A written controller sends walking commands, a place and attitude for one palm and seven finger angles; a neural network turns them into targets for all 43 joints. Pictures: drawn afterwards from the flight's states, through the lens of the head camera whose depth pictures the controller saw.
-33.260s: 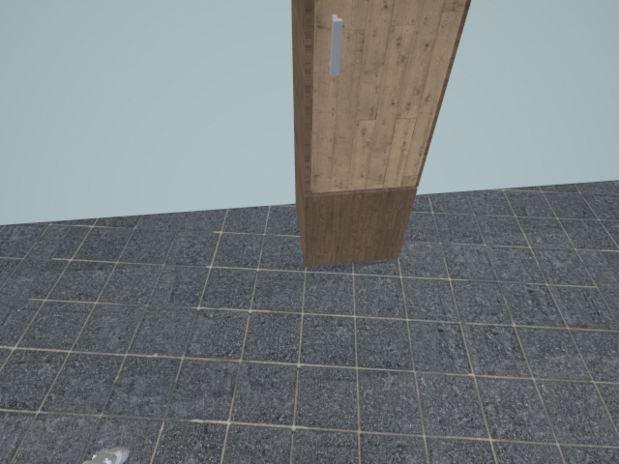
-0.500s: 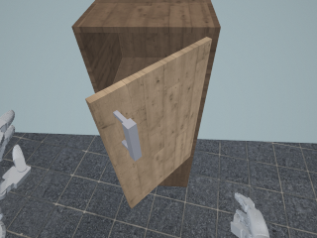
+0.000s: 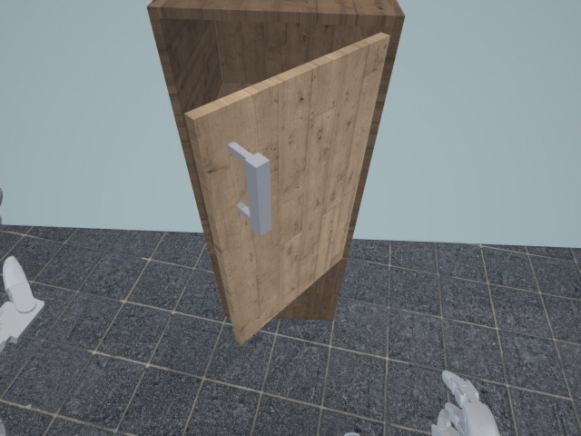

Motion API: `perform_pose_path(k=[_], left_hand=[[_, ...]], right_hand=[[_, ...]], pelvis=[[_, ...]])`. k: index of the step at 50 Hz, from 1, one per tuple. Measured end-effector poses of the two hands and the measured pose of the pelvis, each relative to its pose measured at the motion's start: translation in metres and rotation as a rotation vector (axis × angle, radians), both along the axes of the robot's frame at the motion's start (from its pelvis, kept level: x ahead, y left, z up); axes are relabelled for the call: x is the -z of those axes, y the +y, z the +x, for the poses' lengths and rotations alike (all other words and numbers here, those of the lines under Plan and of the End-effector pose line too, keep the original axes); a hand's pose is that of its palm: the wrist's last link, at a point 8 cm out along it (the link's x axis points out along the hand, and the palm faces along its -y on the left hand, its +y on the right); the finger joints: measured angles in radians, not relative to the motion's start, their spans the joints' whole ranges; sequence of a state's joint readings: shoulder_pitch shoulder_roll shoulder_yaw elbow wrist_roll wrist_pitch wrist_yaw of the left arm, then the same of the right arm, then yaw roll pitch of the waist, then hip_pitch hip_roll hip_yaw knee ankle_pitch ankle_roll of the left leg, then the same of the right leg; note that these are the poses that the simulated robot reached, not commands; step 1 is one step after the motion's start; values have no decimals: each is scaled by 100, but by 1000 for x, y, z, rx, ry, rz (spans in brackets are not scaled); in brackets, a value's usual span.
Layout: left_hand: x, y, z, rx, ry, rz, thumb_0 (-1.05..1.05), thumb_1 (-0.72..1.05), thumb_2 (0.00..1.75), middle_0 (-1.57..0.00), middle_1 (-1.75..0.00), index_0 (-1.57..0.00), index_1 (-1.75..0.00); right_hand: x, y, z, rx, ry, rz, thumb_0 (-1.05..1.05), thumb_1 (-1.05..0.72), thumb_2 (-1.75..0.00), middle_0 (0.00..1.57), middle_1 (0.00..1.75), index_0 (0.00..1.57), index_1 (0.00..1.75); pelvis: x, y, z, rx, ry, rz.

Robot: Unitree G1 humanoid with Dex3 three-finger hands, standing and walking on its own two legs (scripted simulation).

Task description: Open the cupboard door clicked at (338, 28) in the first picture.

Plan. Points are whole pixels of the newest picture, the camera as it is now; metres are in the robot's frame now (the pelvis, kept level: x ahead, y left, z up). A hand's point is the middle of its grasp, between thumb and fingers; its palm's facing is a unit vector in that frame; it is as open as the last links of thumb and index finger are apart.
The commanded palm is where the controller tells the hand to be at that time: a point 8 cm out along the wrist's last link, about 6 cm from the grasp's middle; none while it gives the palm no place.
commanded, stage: step back with the hand held close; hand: left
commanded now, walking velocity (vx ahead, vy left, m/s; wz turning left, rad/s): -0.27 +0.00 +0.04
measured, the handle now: (249, 189) +0.38 +0.08 +0.16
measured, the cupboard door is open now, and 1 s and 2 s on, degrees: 46 46 46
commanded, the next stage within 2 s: stop stepping back and stand still in 0.48 s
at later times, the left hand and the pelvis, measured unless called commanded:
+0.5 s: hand (61, 374) +0.14 +0.20 +0.18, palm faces +0.30 -0.82 -0.48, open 7.4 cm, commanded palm +0.07 +0.26 +0.20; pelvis -0.09 -0.03 +0.03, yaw -4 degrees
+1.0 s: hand out of the picture +0.01 +0.23 +0.18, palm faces +0.42 -0.82 -0.39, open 7.4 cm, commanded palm -0.05 +0.27 +0.20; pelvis -0.20 -0.02 +0.02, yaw -3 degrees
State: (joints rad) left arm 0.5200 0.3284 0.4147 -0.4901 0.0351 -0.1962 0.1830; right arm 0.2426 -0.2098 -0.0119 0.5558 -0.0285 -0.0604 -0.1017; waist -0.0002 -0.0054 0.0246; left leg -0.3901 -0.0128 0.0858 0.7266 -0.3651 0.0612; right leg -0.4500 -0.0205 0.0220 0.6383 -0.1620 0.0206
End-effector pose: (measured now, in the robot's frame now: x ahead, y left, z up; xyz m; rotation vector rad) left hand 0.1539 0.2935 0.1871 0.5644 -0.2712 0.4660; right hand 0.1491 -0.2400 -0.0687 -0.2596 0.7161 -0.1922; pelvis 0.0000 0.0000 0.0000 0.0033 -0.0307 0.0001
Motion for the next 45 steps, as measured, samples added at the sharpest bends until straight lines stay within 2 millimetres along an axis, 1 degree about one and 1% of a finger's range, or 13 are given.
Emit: perform_pose_path(k=[3, 7, 12, 14, 17, 19, 22, 25, 28, 32, 38, 41, 45], left_hand=[[1, -3, -8, 11, -34, -19, 1, 89, 90, -21, -31, -21, -30], [-5, -5, -17, 45, -84, 7, 1, 89, 90, -21, -31, -21, -30], [-18, -5, -32, 28, -94, 23, 1, 89, 90, -21, -31, -21, -30], [-19, -11, -38, 28, -71, 19, 1, 89, 90, -21, -30, -21, -30], [-16, -27, -42, 67, -29, 4, 1, 89, 90, -20, -30, -21, -30], [-14, -38, -43, 107, 1, -24, 1, 89, 90, -20, -30, -21, -30], [-12, -49, -46, 155, 56, -29, 1, 89, 90, -20, -30, -21, -30], [-10, -50, -52, 184, 102, -8, 1, 89, 90, -21, -31, -21, -30], [-10, -45, -63, 203, 109, 14, 1, 89, 90, -21, -31, -22, -30], [-14, -33, -85, 237, 67, 51, 1, 89, 90, -21, -31, -22, -30], [-26, -18, -136, 204, 56, 71, 1, 89, 90, -21, -31, -22, -30], [-30, -15, -159, 156, 29, 49, 1, 89, 90, -21, -31, -22, -30], [-19, -14, -178, 81, 25, -3, 1, 89, 90, -21, -31, -21, -30]], right_hand=[[4, 1, -17, -2, 27, -12, 1, -91, -90, 21, 30, 20, 30], [7, -1, -40, 8, 29, -22, 1, -91, -90, 21, 30, 20, 30], [7, -2, -64, 30, 35, 36, 1, -91, -90, 21, 30, 20, 30], [7, -4, -70, 30, 30, 65, 1, -91, -90, 21, 30, 20, 30], [9, -12, -76, 14, 35, 90, 1, -91, -90, 21, 30, 20, 30], [4, -17, -82, 12, 59, 89, 1, -91, -90, 21, 30, 20, 30], [-11, -26, -89, 28, 62, 70, 1, -91, -90, 21, 30, 20, 30], [-27, -34, -93, 50, 33, 32, 1, -91, -90, 21, 30, 20, 30], [-38, -38, -96, 55, 3, -16, 1, -91, -90, 21, 30, 20, 30], [-43, -37, -108, 52, -25, -76, 1, -91, -90, 20, 30, 20, 30], [-48, -12, -145, 25, -56, -15, 1, -91, -90, 20, 30, 20, 30], [-40, 0, -165, -1, -57, 33, 1, -91, -90, 20, 30, 20, 30], [-22, 5, -190, -19, -21, 80, 1, -91, -90, 21, 30, 20, 30]], pelvis=[[2, 0, -10, -3, 2, 2], [5, -2, -23, -15, -12, -13], [-4, -13, -34, 0, 9, -24], [-6, -19, -41, 23, 27, -18], [-8, -27, -56, 45, 45, -23], [-15, -30, -65, 47, 51, -10], [-25, -34, -76, 59, 68, 28], [-29, -34, -89, 63, 82, 41], [-29, -30, -104, 58, 98, 29], [-20, -18, -126, 34, 101, -17], [-25, -13, -152, 47, 51, -6], [-26, -14, -165, 46, 36, -7], [-22, -20, -183, 50, 24, 2]])
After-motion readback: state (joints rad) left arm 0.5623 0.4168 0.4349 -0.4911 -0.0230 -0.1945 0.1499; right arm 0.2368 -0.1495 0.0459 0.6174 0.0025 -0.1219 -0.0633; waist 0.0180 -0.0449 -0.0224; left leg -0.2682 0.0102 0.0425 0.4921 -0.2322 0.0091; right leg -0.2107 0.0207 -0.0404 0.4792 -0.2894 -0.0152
